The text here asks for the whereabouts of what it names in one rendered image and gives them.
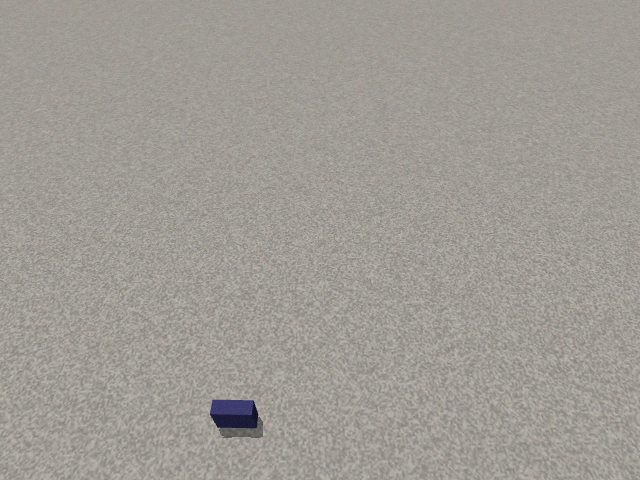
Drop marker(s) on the carton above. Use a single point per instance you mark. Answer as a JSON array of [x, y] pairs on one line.
[[234, 413]]

